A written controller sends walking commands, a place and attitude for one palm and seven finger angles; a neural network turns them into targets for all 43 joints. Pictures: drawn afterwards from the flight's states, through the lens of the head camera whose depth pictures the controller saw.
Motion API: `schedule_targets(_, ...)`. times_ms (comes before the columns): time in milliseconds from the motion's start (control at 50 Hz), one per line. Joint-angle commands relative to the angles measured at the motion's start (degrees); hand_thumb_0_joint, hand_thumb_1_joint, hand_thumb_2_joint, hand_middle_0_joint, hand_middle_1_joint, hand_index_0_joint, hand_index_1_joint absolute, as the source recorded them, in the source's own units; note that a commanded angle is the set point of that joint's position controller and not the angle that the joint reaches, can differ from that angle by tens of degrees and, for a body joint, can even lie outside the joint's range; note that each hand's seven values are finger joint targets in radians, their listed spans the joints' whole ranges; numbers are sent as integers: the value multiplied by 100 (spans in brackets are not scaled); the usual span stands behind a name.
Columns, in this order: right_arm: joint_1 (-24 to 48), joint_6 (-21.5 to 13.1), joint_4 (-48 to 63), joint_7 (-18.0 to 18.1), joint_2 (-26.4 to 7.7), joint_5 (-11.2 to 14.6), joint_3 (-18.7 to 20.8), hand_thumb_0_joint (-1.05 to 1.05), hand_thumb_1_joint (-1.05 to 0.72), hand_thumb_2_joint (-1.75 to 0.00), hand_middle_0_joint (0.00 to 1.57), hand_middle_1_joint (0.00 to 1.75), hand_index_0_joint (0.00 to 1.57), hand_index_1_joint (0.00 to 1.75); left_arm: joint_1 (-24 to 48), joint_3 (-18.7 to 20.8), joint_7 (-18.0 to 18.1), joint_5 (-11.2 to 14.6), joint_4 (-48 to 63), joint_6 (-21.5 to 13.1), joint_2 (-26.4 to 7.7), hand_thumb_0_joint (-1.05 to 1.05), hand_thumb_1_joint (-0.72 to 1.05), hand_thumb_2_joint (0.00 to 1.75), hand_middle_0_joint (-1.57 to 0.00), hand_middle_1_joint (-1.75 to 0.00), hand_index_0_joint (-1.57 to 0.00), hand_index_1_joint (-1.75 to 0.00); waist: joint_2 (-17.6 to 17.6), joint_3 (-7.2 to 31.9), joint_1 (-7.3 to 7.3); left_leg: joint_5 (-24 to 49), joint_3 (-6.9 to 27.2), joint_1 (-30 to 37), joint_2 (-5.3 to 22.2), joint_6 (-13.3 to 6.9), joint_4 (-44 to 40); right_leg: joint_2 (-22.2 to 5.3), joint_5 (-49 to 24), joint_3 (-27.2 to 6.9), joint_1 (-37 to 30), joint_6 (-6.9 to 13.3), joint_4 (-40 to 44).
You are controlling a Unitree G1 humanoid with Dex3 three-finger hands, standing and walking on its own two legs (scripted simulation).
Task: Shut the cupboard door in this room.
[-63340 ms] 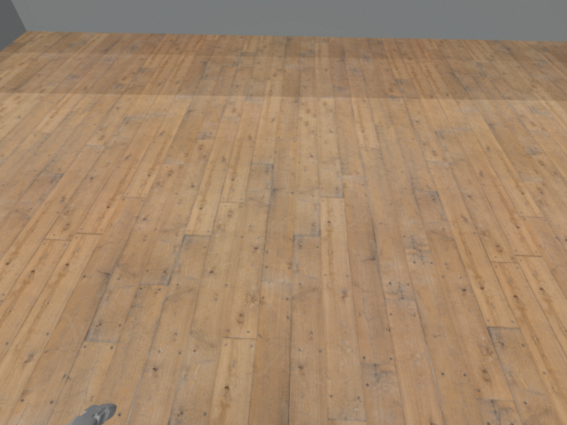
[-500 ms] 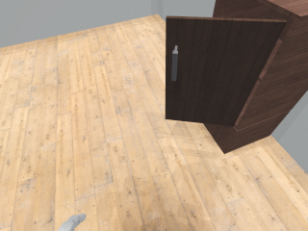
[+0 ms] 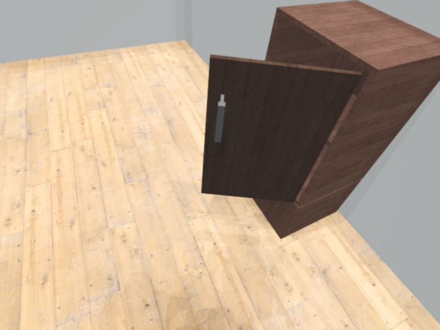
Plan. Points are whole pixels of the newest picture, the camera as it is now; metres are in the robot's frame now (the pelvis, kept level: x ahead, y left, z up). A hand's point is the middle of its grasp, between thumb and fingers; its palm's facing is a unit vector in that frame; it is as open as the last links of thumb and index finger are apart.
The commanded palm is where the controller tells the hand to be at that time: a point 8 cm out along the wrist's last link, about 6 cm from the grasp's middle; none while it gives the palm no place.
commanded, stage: take the last steps up to it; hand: left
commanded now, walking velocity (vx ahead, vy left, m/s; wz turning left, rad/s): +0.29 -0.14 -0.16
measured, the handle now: (220, 118) +0.68 +0.02 -0.02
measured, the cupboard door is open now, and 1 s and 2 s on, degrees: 59 59 59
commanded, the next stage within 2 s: come to a stop and stand still in 0.40 s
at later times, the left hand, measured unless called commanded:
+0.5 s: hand (193, 290) +0.24 +0.06 -0.17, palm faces -0.05 -0.98 -0.22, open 7.2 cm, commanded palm none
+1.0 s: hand (189, 295) +0.23 +0.07 -0.18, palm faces -0.02 -0.97 -0.25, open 7.3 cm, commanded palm none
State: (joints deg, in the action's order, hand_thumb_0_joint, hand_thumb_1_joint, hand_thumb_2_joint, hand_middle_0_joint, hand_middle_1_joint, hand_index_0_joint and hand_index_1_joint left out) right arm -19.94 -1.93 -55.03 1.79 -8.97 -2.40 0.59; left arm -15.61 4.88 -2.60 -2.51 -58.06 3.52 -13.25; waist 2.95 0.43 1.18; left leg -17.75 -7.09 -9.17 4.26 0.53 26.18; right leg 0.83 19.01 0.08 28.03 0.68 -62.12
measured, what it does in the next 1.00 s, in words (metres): walks ahead: right foot, then left foot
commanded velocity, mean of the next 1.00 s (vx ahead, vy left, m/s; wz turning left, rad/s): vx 0.00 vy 0.00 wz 0.00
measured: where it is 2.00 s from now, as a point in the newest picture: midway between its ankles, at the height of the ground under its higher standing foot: outside the picture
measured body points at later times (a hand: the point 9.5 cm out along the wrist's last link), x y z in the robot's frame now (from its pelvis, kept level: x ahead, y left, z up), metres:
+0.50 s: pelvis +0.16 -0.12 +0.00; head +0.19 -0.13 +0.45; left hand +0.24 +0.11 -0.15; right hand +0.15 -0.36 -0.16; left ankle +0.12 +0.01 -0.67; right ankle +0.17 -0.20 -0.74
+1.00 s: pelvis +0.20 -0.12 -0.01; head +0.24 -0.13 +0.43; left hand +0.24 +0.12 -0.17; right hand +0.26 -0.36 -0.17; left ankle +0.25 -0.03 -0.74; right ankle +0.17 -0.20 -0.74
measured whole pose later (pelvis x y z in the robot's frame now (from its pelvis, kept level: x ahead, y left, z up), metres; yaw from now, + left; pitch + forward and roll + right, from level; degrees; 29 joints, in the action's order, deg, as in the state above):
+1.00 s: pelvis +0.20 -0.12 -0.01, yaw -4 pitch +0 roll +0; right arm -9.0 3.3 -55.5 1.5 -10.7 -0.9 2.2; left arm -14.2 1.9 2.6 -1.5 -58.0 1.8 -9.8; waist -0.9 -5.7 -1.1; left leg -14.4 -3.3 -19.6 -0.3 -1.3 35.0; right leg 0.8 20.3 7.6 12.3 3.9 -32.9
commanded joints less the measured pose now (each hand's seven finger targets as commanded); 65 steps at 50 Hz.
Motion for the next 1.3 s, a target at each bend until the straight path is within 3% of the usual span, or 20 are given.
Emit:
schedule_targets(0,-553,-138,7,133,-1047,36,212,0,-90,-90,20,30,20,30,461,20,-60,65,553,-202,-141,0,90,90,-20,-30,-20,-30,-1074,-553,67,1576,801,642,1453,-486,-1384,-361,-521,-155,1268,-123,-393)
schedule_targets(140,-783,-98,-287,55,-1109,-9,320,0,-90,-90,20,30,20,30,1209,-103,-105,111,713,-250,-44,0,90,90,-20,-30,-20,-30,-1365,-853,234,1753,216,560,1480,-627,-1293,-566,-687,357,732,-72,1679)
schedule_targets(200,-543,-61,-315,24,-1320,1,398,0,-90,-90,20,30,20,30,809,-75,-83,127,540,-340,-138,0,90,90,-20,-30,-20,-30,-1326,-542,27,2348,58,545,1485,-552,-814,-292,-520,662,-299,80,2471)
schedule_targets(240,-371,-44,-333,-17,-1284,73,397,0,-90,-90,20,30,20,30,-479,19,-18,113,101,-453,-486,0,90,90,-20,-30,-20,-30,-649,104,-565,2860,-293,-7,1070,-287,741,-1,-931,706,-2239,238,3266)
schedule_targets(260,-334,-68,-285,-82,-1041,153,340,0,-90,-90,20,30,20,30,-1374,148,63,69,-187,-537,-923,0,90,90,-20,-30,-20,-30,326,730,-977,1643,-600,-1032,565,-100,2177,-824,-797,-277,-3605,494,3606)
schedule_targets(280,-436,-57,-116,-79,-534,229,244,0,-90,-90,20,30,20,30,-1701,227,154,107,-348,-568,-1407,0,90,90,-20,-30,-20,-30,1759,1107,-910,-1884,-256,-2092,-320,41,3856,-2140,-1285,-2275,-4150,983,4225)
schedule_targets(320,-122,23,-94,-72,-586,238,261,0,-90,-90,20,30,20,30,-781,139,255,168,-142,-554,-1118,0,90,90,-20,-30,-20,-30,1258,473,-537,-1259,607,-2465,97,-122,4878,-2100,-825,-2131,-3025,1084,4817)
schedule_targets(420,-317,187,-356,-94,-313,85,198,0,-90,-90,20,30,20,30,325,-186,328,142,104,-648,-221,0,90,90,-20,-30,-20,-30,160,-17,144,-308,548,-1546,290,12,3772,-1539,-2008,-281,-1348,914,4867)
schedule_targets(580,329,209,-258,-42,-170,187,21,0,-90,-90,20,30,20,30,-1,-294,443,156,-166,-683,-162,0,90,90,-20,-30,-20,-30,-100,73,-34,228,483,-998,-64,142,1004,-1582,-5114,-271,-2131,935,4134)
schedule_targets(680,330,317,-132,43,-843,150,197,0,-90,-90,20,30,20,30,-231,-223,606,213,-65,-424,-198,0,90,90,-20,-30,-20,-30,-498,62,-93,4270,1048,51,639,-368,439,-1053,-3178,-22,-1590,178,3444)
schedule_targets(760,614,393,66,97,-881,156,217,0,-90,-90,20,30,20,30,-307,-223,605,164,46,-293,-242,0,90,90,-20,-30,-20,-30,-1060,89,-173,4266,1379,-60,809,-653,201,-772,-2113,-5,-1614,152,3257)
schedule_targets(920,652,466,201,28,-688,161,275,0,-90,-90,20,30,20,30,-65,-134,541,121,290,-266,-430,0,90,90,-20,-30,-20,-30,555,387,-96,1236,750,-504,-77,-151,1141,-1714,-3370,-810,-1865,1018,3689)
schedule_targets(980,735,515,127,4,-556,168,243,0,-90,-90,20,30,20,30,143,-153,507,100,327,-242,-450,0,90,90,-20,-30,-20,-30,510,-38,-67,-8,745,-548,-199,-57,1414,-1808,-2668,-756,-1319,1173,3994)
schedule_targets(1000,1076,283,640,-48,-738,147,291,0,-90,-90,20,30,20,30,-417,-272,709,76,537,-428,-304,0,90,90,-20,-30,-20,-30,65,229,-208,-565,467,-1047,-362,60,1604,-1621,-5458,-1451,-2008,672,3884)
schedule_targets(1020,970,296,635,-143,-517,161,247,0,-90,-90,20,30,20,30,-413,-172,703,81,732,-514,-768,0,90,90,-20,-30,-20,-30,318,439,-189,-490,618,-1499,-298,-118,2039,-1760,-5499,-1090,-2502,687,3495)
schedule_targets(1040,1096,273,601,-149,-460,148,198,0,-90,-90,20,30,20,30,-467,-151,697,98,707,-569,-646,0,90,90,-20,-30,-20,-30,-238,505,-290,-522,548,-1509,-269,-140,1995,-1899,-5826,-1092,-2667,822,3405)
schedule_targets(1120,522,246,530,-122,-400,218,147,0,-90,-90,20,30,20,30,-77,-194,668,84,893,-536,-702,0,90,90,-20,-30,-20,-30,188,127,31,54,547,-658,-298,-168,696,-1390,-3749,-425,-1750,761,3299)
schedule_targets(1180,367,130,428,-109,-794,137,130,0,-90,-90,20,30,20,30,-132,-288,611,178,900,-424,-380,0,90,90,-20,-30,-20,-30,-897,-161,-122,2015,1491,-594,443,-521,-39,-547,-1051,2,-1318,173,3145)
schedule_targets(1200,465,108,440,-91,-840,134,119,0,-90,-90,20,30,20,30,-117,-309,601,180,861,-365,-351,0,90,90,-20,-30,-20,-30,-1428,-261,-174,1933,1861,-816,556,-674,-438,-367,-214,174,-1462,79,3047)
schedule_targets(1280,622,107,486,-64,-964,124,110,0,-90,-90,20,30,20,30,-122,-344,512,127,771,-277,-296,0,90,90,-20,-30,-20,-30,-760,-558,-261,-181,2066,-1239,537,-709,-1038,-299,181,79,-1472,117,3173)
